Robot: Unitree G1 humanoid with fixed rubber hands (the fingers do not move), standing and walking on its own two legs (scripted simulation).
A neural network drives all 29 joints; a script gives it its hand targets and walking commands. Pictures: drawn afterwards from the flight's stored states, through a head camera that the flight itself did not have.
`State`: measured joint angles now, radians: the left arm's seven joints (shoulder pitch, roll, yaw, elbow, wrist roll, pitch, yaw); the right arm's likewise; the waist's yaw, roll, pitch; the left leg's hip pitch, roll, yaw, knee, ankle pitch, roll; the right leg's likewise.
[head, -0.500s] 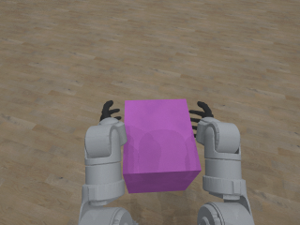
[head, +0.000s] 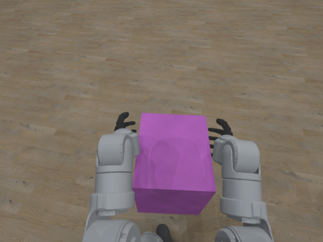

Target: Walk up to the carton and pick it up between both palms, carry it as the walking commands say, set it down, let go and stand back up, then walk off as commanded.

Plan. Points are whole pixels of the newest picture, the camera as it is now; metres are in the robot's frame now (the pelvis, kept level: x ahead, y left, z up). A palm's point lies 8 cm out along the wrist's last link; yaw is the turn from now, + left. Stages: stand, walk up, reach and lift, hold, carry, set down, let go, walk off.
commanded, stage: carry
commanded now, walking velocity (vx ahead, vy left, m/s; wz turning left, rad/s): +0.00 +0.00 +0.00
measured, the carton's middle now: (170, 165) +0.32 -0.01 -0.01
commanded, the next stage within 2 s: none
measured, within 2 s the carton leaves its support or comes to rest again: neither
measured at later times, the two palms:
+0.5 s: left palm (77, 210) +0.18 +0.17 +0.10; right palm (207, 195) +0.20 -0.07 +0.09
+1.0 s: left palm out of the picture +0.13 +0.15 +0.09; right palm out of the picture +0.12 -0.09 +0.09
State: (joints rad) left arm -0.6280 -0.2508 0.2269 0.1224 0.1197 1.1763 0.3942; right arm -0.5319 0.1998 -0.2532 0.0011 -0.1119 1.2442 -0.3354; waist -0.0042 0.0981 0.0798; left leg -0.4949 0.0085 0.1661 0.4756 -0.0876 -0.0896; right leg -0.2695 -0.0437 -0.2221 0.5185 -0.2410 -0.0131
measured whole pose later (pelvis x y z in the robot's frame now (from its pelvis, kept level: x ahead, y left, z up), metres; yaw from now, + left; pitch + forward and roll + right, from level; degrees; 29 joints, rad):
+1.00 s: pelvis -0.19 +0.03 +0.00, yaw +0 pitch +1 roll +0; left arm -0.55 -0.21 0.23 0.12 0.13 1.23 0.32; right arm -0.53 0.24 -0.23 0.08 -0.13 1.24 -0.38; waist 0.00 0.00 -0.05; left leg -0.41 0.01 0.14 0.55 -0.16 0.06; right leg -0.46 -0.06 -0.15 0.55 -0.18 -0.05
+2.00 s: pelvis -0.28 +0.02 -0.02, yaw -3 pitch +3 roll -1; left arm -0.58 -0.22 0.23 -0.07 0.12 1.21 0.34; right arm -0.56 0.26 -0.20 -0.08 -0.11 1.22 -0.39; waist 0.02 0.04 0.13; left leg -0.55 0.07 0.12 0.72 -0.23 0.04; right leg -0.55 -0.06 -0.13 0.80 -0.34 -0.02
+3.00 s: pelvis -0.58 -0.02 -0.01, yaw -3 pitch +2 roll -2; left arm -0.58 -0.23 0.19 0.00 0.13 1.22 0.39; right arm -0.53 0.22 -0.22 -0.02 -0.15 1.22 -0.29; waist 0.04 0.04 0.03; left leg -0.52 0.07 0.04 0.68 -0.29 -0.02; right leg -0.38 -0.04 -0.13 0.64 -0.29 -0.01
